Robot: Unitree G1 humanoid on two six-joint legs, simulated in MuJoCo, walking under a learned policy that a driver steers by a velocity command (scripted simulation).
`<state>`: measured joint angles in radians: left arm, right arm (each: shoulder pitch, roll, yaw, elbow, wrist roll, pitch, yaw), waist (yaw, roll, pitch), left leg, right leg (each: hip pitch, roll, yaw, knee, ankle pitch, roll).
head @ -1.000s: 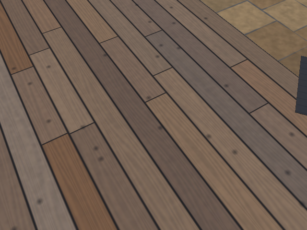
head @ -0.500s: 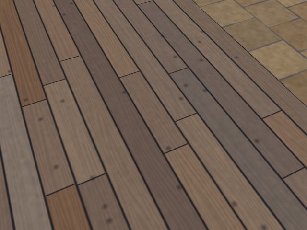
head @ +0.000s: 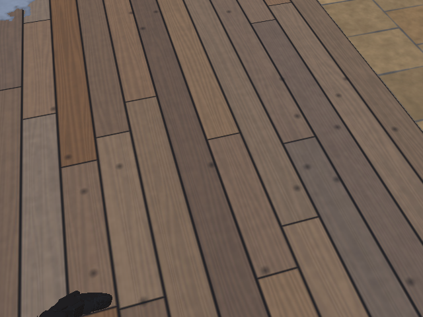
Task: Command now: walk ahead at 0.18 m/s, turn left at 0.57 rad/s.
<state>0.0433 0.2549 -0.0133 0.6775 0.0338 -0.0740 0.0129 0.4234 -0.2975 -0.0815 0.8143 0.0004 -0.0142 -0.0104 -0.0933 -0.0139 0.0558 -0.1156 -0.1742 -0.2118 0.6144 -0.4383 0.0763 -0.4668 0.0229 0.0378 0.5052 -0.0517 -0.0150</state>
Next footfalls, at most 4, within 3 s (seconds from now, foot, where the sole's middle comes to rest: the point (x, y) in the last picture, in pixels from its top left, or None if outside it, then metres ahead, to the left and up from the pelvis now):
0.44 left None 0.05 0.10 -0.76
0.92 right None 0.11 -0.08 -0.76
1.34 left None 0.14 0.20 -0.76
1.86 right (139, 301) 0.51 0.21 -0.76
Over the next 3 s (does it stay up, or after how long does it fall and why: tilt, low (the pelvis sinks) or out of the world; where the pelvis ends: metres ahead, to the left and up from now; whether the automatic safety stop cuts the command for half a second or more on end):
stays up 0.94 0.27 0.01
